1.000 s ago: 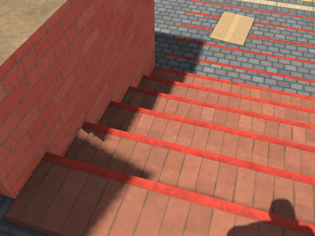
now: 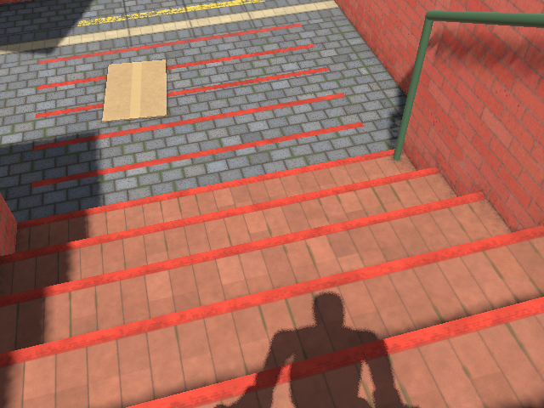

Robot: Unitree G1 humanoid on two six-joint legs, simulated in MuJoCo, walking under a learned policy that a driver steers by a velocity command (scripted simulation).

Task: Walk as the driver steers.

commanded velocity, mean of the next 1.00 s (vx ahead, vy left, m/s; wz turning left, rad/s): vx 0.49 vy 0.00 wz -0.05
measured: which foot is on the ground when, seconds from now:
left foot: down 0.00-0.38, up 0.40-0.94, down 0.96-1.00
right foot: up 0.00-0.34, down 0.36-0.96, up 0.98-1.00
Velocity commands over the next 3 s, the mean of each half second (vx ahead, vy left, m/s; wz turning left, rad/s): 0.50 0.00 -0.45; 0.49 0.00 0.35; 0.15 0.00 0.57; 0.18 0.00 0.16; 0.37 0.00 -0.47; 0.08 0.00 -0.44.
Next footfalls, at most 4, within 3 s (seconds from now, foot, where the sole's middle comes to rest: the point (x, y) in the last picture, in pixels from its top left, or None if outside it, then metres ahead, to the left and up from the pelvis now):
0.36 right None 0.27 -0.19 -0.78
0.96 left None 0.60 -0.01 -0.96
1.28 right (349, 359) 0.74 -0.21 -0.96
1.64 left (255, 370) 0.71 0.06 -0.96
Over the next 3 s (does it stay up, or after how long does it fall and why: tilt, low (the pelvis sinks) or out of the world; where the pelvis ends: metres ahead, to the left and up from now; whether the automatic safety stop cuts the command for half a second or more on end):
stays up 1.15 0.04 -0.53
